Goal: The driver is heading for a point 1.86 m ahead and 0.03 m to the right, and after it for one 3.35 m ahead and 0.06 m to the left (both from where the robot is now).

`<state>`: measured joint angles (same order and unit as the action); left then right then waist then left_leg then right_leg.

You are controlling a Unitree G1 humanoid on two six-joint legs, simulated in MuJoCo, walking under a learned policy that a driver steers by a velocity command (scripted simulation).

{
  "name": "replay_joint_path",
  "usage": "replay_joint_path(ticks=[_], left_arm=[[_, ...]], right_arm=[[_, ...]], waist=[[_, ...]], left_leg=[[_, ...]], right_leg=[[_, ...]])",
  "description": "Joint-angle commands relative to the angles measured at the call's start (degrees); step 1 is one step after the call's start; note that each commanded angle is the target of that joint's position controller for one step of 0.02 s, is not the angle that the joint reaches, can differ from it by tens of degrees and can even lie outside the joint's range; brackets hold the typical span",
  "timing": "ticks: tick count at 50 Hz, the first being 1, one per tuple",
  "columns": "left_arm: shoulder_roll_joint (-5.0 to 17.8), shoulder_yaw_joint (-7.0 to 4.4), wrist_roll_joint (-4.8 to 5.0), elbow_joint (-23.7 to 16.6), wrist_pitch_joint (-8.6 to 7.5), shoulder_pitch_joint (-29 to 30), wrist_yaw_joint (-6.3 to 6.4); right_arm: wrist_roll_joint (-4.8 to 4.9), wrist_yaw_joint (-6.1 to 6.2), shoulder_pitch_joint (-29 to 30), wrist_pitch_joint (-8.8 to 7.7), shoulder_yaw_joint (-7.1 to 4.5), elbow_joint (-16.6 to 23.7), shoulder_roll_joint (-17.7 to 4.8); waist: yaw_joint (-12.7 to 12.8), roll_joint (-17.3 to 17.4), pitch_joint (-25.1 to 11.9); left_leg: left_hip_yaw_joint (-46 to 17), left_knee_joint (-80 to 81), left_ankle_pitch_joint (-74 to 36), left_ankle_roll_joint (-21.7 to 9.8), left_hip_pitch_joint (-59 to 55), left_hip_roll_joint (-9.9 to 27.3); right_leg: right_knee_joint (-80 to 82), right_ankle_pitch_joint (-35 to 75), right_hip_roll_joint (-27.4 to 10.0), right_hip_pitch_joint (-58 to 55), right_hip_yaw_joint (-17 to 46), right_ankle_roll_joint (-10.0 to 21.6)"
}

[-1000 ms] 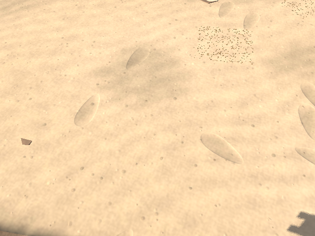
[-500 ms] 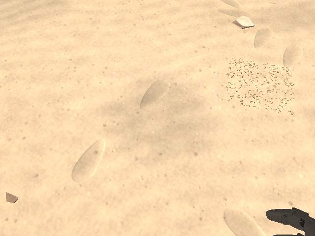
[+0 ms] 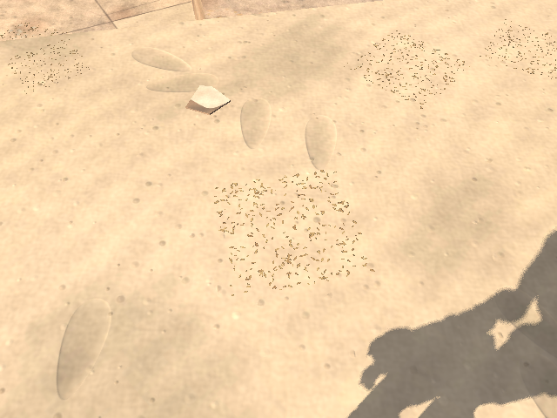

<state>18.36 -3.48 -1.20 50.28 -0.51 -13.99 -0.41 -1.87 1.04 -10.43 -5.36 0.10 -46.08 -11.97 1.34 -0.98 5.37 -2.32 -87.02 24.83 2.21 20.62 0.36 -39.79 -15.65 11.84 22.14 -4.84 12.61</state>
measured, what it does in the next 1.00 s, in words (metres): walks ahead, turning right: left foot, then right foot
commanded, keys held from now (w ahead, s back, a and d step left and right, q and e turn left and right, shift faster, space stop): e+shift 0.10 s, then shift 0.90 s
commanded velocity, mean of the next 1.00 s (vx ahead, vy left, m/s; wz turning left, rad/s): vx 0.15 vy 0.00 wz -0.31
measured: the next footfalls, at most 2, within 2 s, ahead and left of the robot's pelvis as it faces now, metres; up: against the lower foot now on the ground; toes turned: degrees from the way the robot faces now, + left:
left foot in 0.24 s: +0.43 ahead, +0.13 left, +0.00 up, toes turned -19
right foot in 0.58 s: +0.30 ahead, -0.09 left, +0.00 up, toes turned -14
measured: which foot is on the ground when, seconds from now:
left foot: up 0.00-0.22, down 0.24-1.00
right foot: down 0.00-0.24, up 0.26-0.56, down 0.58-1.00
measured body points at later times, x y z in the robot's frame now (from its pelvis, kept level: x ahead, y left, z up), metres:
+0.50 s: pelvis +0.26 +0.06 +0.03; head +0.29 +0.04 +0.48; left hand +0.51 +0.26 -0.06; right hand +0.30 -0.21 -0.09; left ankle +0.39 +0.14 -0.70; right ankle +0.24 -0.08 -0.66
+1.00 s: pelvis +0.31 +0.03 +0.03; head +0.32 +0.02 +0.48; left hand +0.49 +0.22 -0.09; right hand +0.34 -0.25 -0.10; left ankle +0.39 +0.14 -0.70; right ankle +0.26 -0.08 -0.70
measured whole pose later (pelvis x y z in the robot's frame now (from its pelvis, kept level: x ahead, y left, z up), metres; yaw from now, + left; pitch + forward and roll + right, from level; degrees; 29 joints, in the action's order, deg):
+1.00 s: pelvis +0.31 +0.03 +0.03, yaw -17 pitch +0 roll +1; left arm 11.4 -1.2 -0.3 47.3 -0.7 -12.1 0.9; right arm -0.7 1.7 -13.2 -1.0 -2.2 -45.7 -12.4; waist -0.5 0.2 0.8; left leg -2.1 -31.1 13.3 1.2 17.5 -0.3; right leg -33.3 -19.3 1.5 13.4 3.0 0.9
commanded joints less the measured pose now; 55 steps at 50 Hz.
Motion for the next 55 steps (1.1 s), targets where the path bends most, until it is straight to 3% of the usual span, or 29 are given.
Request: replay_joint_path(ticks=[1, 2, 3, 4, 6, 7, 9, 10, 11, 12, 13, 14, 15, 16, 17, 19, 21, 23, 25, 28, 29, 30, 31, 32, 33, 35, 38, 45, 55], left_arm=[[3.75, -1.06, 2.15, -8.15, -3.85, 3.34, -0.58], [4.99, -1.2, 3.28, -8.51, -4.85, 5.92, -0.93], [6.42, -1.63, 4.02, -8.8, -4.92, 7.33, -0.3], [7.61, -2.24, 4.16, -8.7, -4.32, 6.25, 0.75], [8.31, -3.27, 3.78, -6.87, -1.72, -0.11, 2.8], [7.68, -3.3, 3.69, -5.86, -0.7, -3.79, 3.46], [4.42, -2.56, 3.55, -5.18, 0.17, -6.36, 3.82], [3.05, -2.3, 3.32, -5.88, 0.12, -5.1, 3.78], [2.24, -2.16, 2.92, -7.23, -0.03, -2.63, 3.75], [0.37, -1.42, 1.65, -9.27, -0.18, -0.18, 3.41], [-4.32, -0.15, 0.34, -10.26, -0.31, -7.27, 3.1], [1.19, -0.33, 2.02, -10.62, -0.65, -16.97, 1.39], [5.91, -1.21, 2.79, -9.47, 0.54, -11.7, 1.05], [7.05, -1.46, 2.37, -11.0, 1.66, -3.91, 1.44], [6.27, -1.39, 1.72, -11.7, 2.62, -0.82, 2.08], [2.86, -0.45, 1.69, -12.7, 2.99, -0.96, 1.9], [-0.67, 0.83, 1.49, -12.35, 1.91, -2.19, 2.0], [-1.87, 1.64, 1.08, -12.25, 1.15, -0.35, 2.01], [-0.14, 1.36, 1.51, -11.84, 1.52, 0.62, 1.87], [0.97, 0.64, 0.86, -11.64, 2.31, 1.61, 1.28], [2.09, 0.47, 0.0, -12.57, 2.41, 2.65, 1.34], [5.51, -0.01, -1.09, -13.58, 2.46, 2.49, 1.77], [4.56, 0.21, -1.92, -12.07, 2.3, 3.46, 1.41], [1.58, 0.99, -1.57, -13.32, 1.58, 8.11, 1.09], [-0.2, 1.38, -1.18, -12.9, 0.95, 9.4, 1.07], [0.09, 1.33, -0.41, -11.66, 0.03, 8.19, 1.11], [-0.62, 1.45, 0.15, -10.01, -0.25, 4.88, 1.42], [-1.03, 1.02, 0.81, -7.61, -0.97, 3.07, 1.46], [-1.18, 0.53, 1.15, -3.23, -0.92, 1.55, 1.7]], right_arm=[[2.82, 0.32, -1.94, -1.67, -3.76, 6.64, -12.7], [2.43, 0.64, -0.17, -1.68, -4.08, 7.65, -13.48], [1.48, 0.98, 3.27, -1.83, -3.92, 9.42, -11.75], [0.76, 1.19, 8.13, -2.17, -3.14, 11.25, -8.86], [1.08, 0.91, 9.09, -2.11, -2.05, 12.42, -4.19], [1.93, 0.43, 8.98, -1.92, -2.24, 12.53, -4.14], [2.62, -0.1, 10.08, -1.35, -2.92, 14.0, -5.17], [2.22, 0.0, 8.86, -1.21, -3.52, 14.29, -6.25], [1.35, 0.24, 4.33, -1.37, -4.18, 13.43, -7.37], [0.31, 0.59, -4.21, -1.63, -4.72, 11.64, -9.41], [-1.67, 0.38, -7.16, -1.51, -4.18, 11.75, -11.15], [-1.03, -0.25, -5.52, -1.51, -4.87, 11.57, -13.32], [0.02, -0.05, 0.91, -1.07, -4.88, 14.5, -10.67], [0.48, 0.35, 3.61, 0.06, -3.76, 15.02, -7.58], [0.55, 0.55, 4.66, 1.16, -2.76, 14.76, -6.75], [0.45, 0.19, 5.98, 2.15, -2.55, 13.0, -7.94], [0.56, -0.38, 5.46, 2.35, -3.04, 11.64, -8.52], [1.21, -0.46, 3.38, 2.86, -3.68, 10.2, -9.33], [1.59, -0.38, 2.01, 3.53, -4.03, 9.51, -10.01], [1.82, -0.4, 1.49, 4.3, -3.33, 9.19, -8.64], [1.46, -0.52, -1.15, 4.09, -2.77, 8.06, -7.3], [0.5, -0.78, -3.06, 3.66, -2.28, 8.03, -5.86], [1.1, -0.73, -3.2, 3.33, -2.28, 8.93, -4.59], [0.72, -0.38, -1.59, 3.34, -2.74, 8.29, -6.33], [0.39, -0.24, -1.06, 3.5, -2.99, 7.81, -6.25], [-0.23, 0.33, -2.94, 4.02, -3.25, 6.52, -6.38], [0.75, 0.32, -3.64, 3.76, -3.6, 5.53, -7.45], [1.02, 0.46, -3.04, 3.25, -3.55, 4.19, -6.06], [1.52, 1.45, -2.26, 4.68, -3.98, 2.02, -5.95]], waist=[[-4.57, 10.48, -3.69], [-6.25, 10.1, -2.33], [-6.3, 8.98, -0.95], [-4.58, 8.88, -0.85], [-0.98, 4.58, -7.77], [0.93, 2.23, -10.85], [1.63, -2.88, -11.58], [0.0, -5.01, -11.5], [-3.36, -6.48, -13.15], [-7.67, -5.3, -18.71], [-4.68, 9.61, -26.8], [0.23, 14.84, -35.49], [-1.89, 9.17, -29.57], [-3.05, 3.62, -21.84], [-2.14, -0.21, -16.81], [1.17, 1.75, -9.48], [1.64, 4.88, -11.27], [0.16, 7.32, -15.69], [-0.63, 9.29, -17.33], [0.4, 9.55, -13.03], [0.25, 7.87, -11.46], [-1.14, 0.85, -11.36], [-2.94, -10.03, -11.33], [-3.06, -8.15, -7.62], [-3.46, -7.22, -6.51], [-3.54, -6.22, -5.15], [-2.52, -1.22, -2.26], [-1.97, 1.39, -7.43], [-1.81, 0.61, -7.5]], left_leg=[[-7.02, 7.13, 1.38, 1.59, 16.46, 1.31], [-5.83, 16.5, 0.2, 2.22, 12.49, 2.9], [-3.89, 26.59, -1.22, 3.0, 9.04, 2.53], [-1.14, 35.72, -5.33, 3.75, 6.43, 0.08], [3.59, 51.31, -23.37, 3.71, -2.78, -6.41], [4.74, 55.02, -30.96, 3.7, -6.11, -8.42], [3.45, 58.79, -35.97, 3.05, -9.13, -9.04], [2.64, 61.49, -37.49, 2.15, -10.54, -8.74], [2.21, 65.14, -42.94, 0.53, -15.18, -7.37], [-4.47, 63.92, -52.96, -4.22, -25.68, 1.47], [-24.33, 55.49, -86.03, -15.7, -39.46, 19.83], [-43.69, 57.07, -68.8, -24.47, -42.41, 30.28], [-39.91, 60.15, -49.05, -24.36, -37.34, 26.45], [-31.65, 62.7, -36.34, -21.16, -28.55, 21.02], [-26.76, 65.14, -29.48, -18.72, -18.65, 17.16], [-18.33, 68.99, -28.1, -15.43, -3.53, 10.79], [-11.08, 69.03, -41.0, -14.89, -0.78, 7.4], [-10.04, 68.04, -46.8, -15.84, -3.86, 8.26], [-11.4, 68.01, -37.26, -16.05, -5.65, 9.87], [-11.5, 68.75, -10.15, -12.25, 1.78, 8.09], [-10.65, 68.3, -2.21, -8.81, 5.61, 6.71], [-6.63, 61.88, 3.8, -4.99, 9.94, 3.08], [0.63, 57.96, -0.06, -2.4, 3.34, -1.2], [-0.06, 56.9, -6.25, -1.18, -2.82, -0.02], [0.21, 58.07, -10.78, -0.79, -5.05, -0.27], [-0.58, 59.52, -13.73, -0.36, -7.8, 0.42], [-1.69, 61.44, -11.31, -1.85, -5.42, 1.09], [-1.86, 59.43, -20.06, -2.34, -8.28, 1.47], [-1.91, 57.73, -24.95, -2.95, -10.36, 1.54]], right_leg=[[23.78, 32.15, -21.3, -10.44, 39.06, 11.21], [24.15, 33.88, -17.79, -4.89, 33.2, 8.85], [23.56, 37.14, -14.3, 0.36, 28.68, 7.01], [21.39, 41.3, -10.35, 3.0, 24.89, 4.8], [14.9, 41.87, -4.46, 1.67, 18.64, -3.13], [12.82, 38.38, -4.13, -0.31, 18.55, -5.98], [8.46, 31.72, -4.24, -2.22, 21.0, -8.38], [4.47, 31.01, -4.0, -3.85, 21.7, -9.35], [-2.24, 31.66, -3.53, -5.08, 21.11, -10.97], [-17.12, 17.86, -3.36, -1.99, 19.29, -12.77], [-38.81, -31.2, 3.51, 9.37, 18.78, -14.53], [-48.95, -26.68, -0.74, 14.16, 24.32, -14.13], [-52.28, -21.03, -4.77, 18.67, 21.81, -15.67], [-50.35, -16.37, -6.52, 20.74, 17.65, -16.15], [-48.31, -13.85, -7.59, 18.1, 15.34, -16.48], [-37.15, -12.35, -9.43, 10.89, 12.38, -16.07], [-22.23, -11.74, -10.14, 4.14, 8.12, -16.4], [-11.83, -7.49, -11.27, -1.11, 7.6, -16.51], [-5.24, -2.86, -11.67, -4.27, 8.01, -16.04], [9.13, 4.67, -10.74, -13.28, 6.48, -12.33], [12.77, 5.45, -13.13, -16.66, 9.12, -10.35], [14.93, 6.86, -21.22, -19.54, 17.63, -6.94], [20.63, -3.83, -25.82, -7.37, 22.95, -2.18], [22.68, -12.62, -23.09, -0.84, 22.06, -3.06], [21.69, -15.94, -19.97, 0.95, 19.03, -5.72], [20.88, -15.6, -17.76, 2.66, 16.64, -8.18], [18.54, -11.97, -15.31, 1.39, 14.15, -9.48], [13.51, 4.15, -14.22, -4.6, 12.05, -9.21], [12.8, 10.85, -13.48, -6.08, 10.88, -9.85]])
